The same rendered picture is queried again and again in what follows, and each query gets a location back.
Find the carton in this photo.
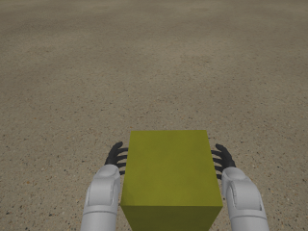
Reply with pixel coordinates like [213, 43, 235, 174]
[120, 130, 223, 231]

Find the robot left hand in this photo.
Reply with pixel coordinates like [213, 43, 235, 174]
[104, 141, 129, 175]

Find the robot right forearm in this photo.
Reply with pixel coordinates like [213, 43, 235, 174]
[221, 167, 270, 231]

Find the robot right hand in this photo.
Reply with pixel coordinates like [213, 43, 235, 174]
[211, 143, 236, 180]

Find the robot left forearm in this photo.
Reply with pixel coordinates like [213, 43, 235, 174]
[80, 164, 120, 231]

